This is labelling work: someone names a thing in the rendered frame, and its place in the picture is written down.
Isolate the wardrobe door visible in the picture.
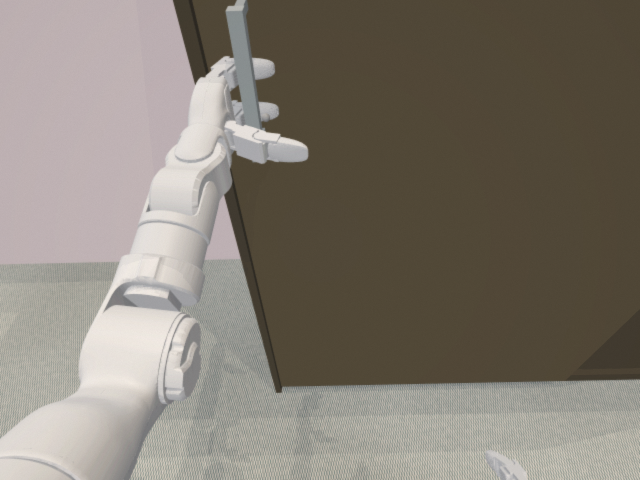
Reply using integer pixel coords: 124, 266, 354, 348
578, 309, 640, 369
192, 0, 640, 386

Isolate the left robot upper arm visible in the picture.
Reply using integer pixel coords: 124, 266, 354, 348
0, 305, 201, 480

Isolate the robot right hand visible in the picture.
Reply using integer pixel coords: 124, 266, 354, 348
485, 450, 527, 480

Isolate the robot left hand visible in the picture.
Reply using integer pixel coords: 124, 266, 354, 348
188, 56, 308, 164

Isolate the handle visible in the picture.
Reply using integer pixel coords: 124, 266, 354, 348
226, 0, 265, 162

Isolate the left robot forearm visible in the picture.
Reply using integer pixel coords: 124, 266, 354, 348
79, 123, 232, 384

